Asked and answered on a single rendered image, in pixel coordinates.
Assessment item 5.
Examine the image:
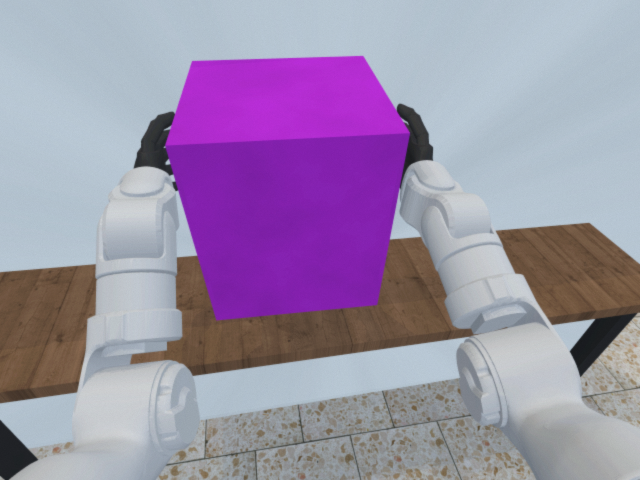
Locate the robot left upper arm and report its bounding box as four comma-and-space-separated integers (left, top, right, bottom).
9, 360, 200, 480

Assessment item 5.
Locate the robot left forearm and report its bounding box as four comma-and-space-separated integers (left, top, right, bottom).
72, 166, 182, 445

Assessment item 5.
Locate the right robot hand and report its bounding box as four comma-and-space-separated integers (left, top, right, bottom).
397, 104, 433, 190

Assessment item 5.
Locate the left robot hand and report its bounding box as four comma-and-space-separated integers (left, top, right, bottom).
134, 112, 178, 191

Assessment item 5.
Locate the robot right upper arm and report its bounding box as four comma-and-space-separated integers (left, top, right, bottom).
456, 322, 640, 480

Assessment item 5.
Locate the robot right forearm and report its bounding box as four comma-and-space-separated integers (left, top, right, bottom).
399, 160, 582, 398

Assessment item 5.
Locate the carton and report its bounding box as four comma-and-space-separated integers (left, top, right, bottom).
165, 56, 410, 320

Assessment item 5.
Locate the table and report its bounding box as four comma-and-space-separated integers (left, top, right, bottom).
0, 223, 640, 480

